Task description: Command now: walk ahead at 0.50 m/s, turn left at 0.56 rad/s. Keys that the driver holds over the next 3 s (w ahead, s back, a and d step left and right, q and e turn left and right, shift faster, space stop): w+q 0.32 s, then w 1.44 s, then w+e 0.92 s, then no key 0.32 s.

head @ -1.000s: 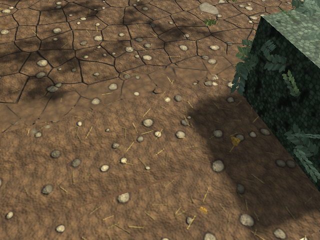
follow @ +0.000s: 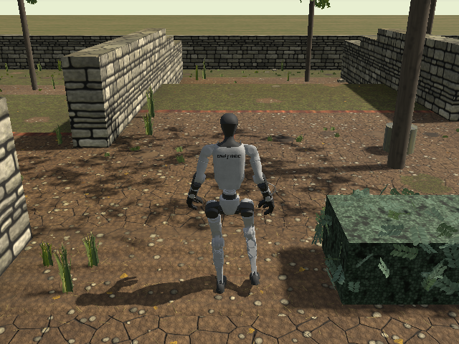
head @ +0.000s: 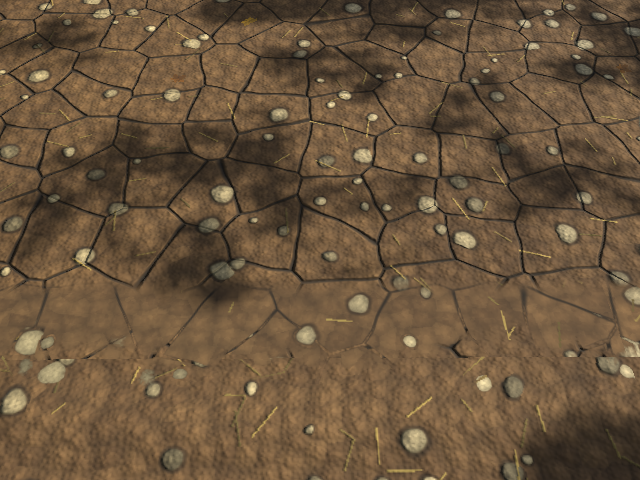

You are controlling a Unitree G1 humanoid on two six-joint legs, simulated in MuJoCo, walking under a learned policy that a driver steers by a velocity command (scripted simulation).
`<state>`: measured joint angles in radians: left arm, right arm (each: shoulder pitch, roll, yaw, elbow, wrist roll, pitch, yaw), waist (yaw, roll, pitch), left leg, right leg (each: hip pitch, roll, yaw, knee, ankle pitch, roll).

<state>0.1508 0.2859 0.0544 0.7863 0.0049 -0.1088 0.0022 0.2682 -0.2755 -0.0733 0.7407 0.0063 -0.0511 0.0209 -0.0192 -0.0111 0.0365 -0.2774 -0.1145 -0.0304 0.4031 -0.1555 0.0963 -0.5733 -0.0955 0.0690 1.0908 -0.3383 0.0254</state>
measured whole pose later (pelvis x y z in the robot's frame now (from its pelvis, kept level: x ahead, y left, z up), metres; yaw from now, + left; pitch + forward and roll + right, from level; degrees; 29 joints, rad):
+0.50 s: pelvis +0.27 -0.05 +0.00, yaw +15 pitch +2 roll -1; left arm 0.31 0.25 0.06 0.81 0.01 -0.10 -0.02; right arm 0.23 -0.30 -0.07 0.66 0.02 -0.03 0.00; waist 0.05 0.05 0.00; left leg -0.61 0.05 -0.07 1.07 -0.29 0.01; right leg -0.19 0.03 -0.05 0.36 -0.20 -0.02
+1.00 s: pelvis +0.50 +0.08 +0.01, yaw +18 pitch +2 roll +1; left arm 0.19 0.31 0.05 0.79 -0.01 -0.06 -0.01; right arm 0.33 -0.27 -0.06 0.75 0.00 -0.08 0.03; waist -0.03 -0.04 0.01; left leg -0.18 -0.05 0.04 0.32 -0.17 0.06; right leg -0.64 -0.12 0.03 1.01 -0.21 0.02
